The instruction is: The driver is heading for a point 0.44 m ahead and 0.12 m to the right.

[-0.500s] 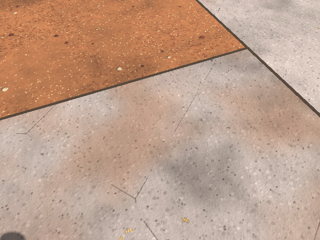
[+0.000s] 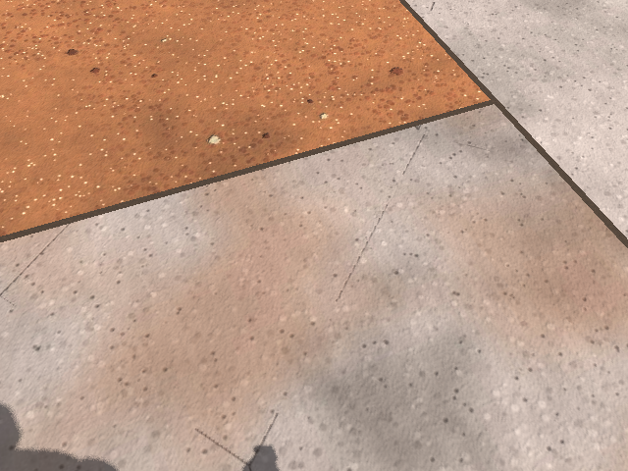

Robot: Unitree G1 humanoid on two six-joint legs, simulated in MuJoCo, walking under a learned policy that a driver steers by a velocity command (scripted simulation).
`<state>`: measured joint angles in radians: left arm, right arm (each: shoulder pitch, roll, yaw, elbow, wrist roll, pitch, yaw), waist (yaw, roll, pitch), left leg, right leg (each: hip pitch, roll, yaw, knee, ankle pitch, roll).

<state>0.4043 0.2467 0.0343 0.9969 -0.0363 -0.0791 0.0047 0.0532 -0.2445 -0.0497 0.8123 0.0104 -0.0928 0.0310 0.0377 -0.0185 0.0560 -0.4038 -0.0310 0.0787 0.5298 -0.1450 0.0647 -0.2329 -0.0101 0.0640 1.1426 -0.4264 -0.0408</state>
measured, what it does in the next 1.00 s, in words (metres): walks ahead, turning right: right foot, then left foot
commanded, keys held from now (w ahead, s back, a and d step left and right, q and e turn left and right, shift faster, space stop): w+e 0.06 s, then e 0.40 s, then no key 0.54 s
